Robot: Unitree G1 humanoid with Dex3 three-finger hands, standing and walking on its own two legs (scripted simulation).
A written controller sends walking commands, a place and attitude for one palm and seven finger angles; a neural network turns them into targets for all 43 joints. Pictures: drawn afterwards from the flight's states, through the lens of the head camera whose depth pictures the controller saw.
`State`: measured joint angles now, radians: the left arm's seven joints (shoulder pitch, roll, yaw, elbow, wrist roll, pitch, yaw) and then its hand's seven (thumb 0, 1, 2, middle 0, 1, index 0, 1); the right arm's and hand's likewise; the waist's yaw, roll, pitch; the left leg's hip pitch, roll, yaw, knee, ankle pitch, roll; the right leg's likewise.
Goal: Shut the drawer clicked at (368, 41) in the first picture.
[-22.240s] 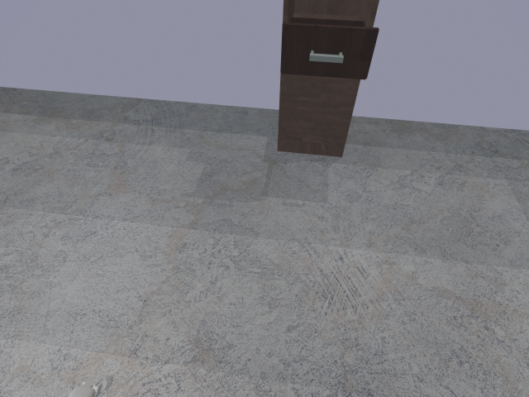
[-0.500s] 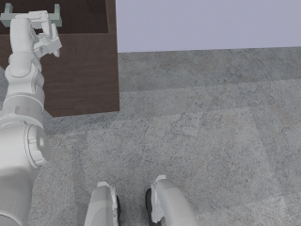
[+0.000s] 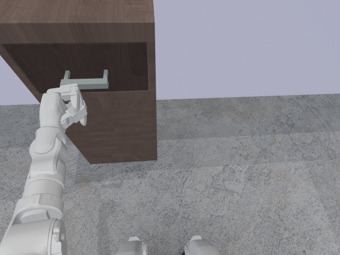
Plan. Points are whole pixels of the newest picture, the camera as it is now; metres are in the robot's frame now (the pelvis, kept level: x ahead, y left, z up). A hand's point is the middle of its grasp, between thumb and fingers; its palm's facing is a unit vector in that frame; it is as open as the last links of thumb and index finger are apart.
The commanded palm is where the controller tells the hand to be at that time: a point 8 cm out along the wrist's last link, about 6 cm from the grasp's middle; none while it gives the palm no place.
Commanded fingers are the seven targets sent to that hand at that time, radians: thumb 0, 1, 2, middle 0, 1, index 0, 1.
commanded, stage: draw the hand back to the body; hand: left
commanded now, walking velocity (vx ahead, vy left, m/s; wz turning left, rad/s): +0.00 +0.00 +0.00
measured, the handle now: (86, 78) +0.57 +0.22 +0.02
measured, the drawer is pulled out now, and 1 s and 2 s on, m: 0.00 0.00 0.00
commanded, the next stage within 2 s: step back with the hand held close in 1.10 s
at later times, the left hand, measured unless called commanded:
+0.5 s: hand (29, 159) +0.29 +0.22 +0.14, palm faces +0.27 -0.93 -0.25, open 3.2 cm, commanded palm +0.24 +0.26 +0.17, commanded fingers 0.00 0.90 0.90 -1.40 -1.60 -1.40 -1.60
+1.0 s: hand out of the picture +0.17 +0.23 +0.23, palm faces +0.43 -0.81 -0.41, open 3.2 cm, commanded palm +0.13 +0.27 +0.24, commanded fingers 0.00 0.90 0.90 -1.40 -1.60 -1.40 -1.60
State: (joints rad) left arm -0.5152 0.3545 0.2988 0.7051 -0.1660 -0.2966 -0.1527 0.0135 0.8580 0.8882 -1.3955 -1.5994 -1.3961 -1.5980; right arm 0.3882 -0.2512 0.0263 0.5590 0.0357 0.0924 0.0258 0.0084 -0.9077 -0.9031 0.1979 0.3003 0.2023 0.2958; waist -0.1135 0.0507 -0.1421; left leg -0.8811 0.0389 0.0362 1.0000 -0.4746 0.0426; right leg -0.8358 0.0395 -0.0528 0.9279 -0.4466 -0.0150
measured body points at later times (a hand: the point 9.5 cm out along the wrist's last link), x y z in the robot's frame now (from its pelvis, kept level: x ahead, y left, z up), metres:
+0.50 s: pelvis +0.01 +0.00 +0.05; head +0.01 -0.02 +0.50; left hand +0.27 +0.27 +0.16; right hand +0.21 -0.21 -0.03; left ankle -0.01 +0.09 -0.68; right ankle -0.01 -0.12 -0.68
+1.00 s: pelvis +0.01 -0.01 +0.06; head -0.02 -0.05 +0.51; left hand +0.14 +0.27 +0.25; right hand +0.20 -0.23 -0.02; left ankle +0.00 +0.09 -0.68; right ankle -0.01 -0.12 -0.68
